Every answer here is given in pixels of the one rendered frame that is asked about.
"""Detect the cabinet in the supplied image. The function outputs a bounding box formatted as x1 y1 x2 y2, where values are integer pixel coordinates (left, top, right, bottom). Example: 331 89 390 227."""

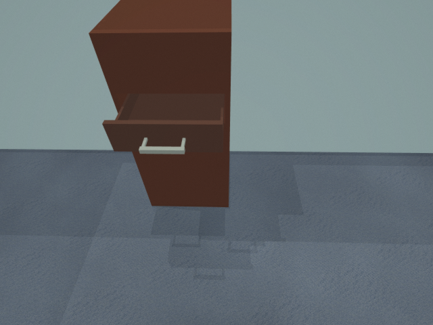
89 0 231 207

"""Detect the drawer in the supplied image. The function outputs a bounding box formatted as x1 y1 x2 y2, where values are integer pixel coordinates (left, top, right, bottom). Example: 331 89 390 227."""
102 93 225 152

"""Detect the handle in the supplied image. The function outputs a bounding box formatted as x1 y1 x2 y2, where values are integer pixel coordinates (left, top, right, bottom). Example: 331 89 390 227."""
139 137 186 154

